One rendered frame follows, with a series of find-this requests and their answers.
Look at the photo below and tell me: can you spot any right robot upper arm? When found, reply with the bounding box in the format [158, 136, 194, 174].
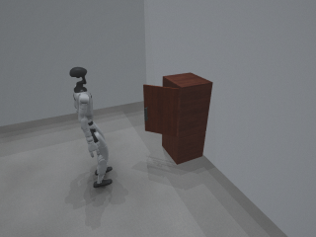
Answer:
[78, 93, 90, 123]

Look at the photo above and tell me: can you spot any handle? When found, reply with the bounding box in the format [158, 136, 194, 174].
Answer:
[144, 107, 148, 121]

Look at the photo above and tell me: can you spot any humanoid robot head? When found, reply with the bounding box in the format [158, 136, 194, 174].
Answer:
[69, 67, 87, 93]

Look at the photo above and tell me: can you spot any right robot hand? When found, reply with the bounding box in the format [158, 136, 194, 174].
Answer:
[88, 142, 100, 158]

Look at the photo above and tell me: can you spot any left robot thigh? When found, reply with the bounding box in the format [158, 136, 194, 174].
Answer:
[95, 124, 106, 140]

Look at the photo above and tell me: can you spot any right robot forearm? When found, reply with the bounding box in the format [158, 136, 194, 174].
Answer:
[80, 118, 94, 144]

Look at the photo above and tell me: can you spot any cupboard door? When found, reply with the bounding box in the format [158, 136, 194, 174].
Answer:
[143, 84, 180, 137]

